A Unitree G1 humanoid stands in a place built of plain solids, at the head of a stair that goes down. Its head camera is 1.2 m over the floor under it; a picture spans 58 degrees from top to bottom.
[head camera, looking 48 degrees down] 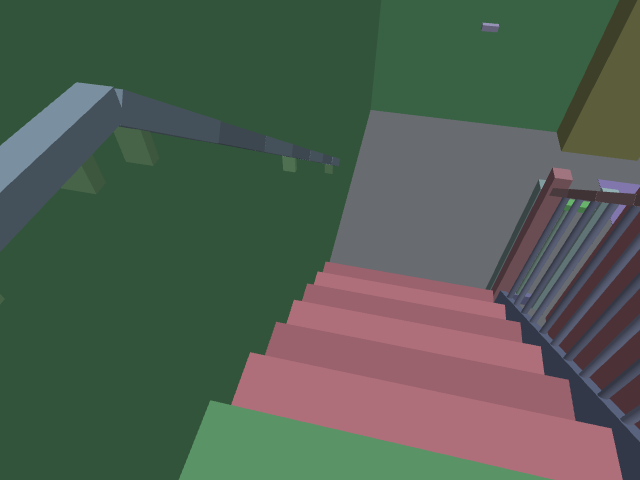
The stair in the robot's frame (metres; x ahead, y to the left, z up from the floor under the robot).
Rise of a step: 0.21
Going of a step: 0.26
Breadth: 1.20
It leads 13 degrees to the right of straight ahead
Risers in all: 7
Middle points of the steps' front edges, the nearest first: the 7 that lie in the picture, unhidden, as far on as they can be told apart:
0.35 -0.28 0.00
0.60 -0.34 -0.21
0.86 -0.39 -0.43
1.12 -0.45 -0.64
1.38 -0.51 -0.86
1.63 -0.57 -1.07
1.89 -0.62 -1.28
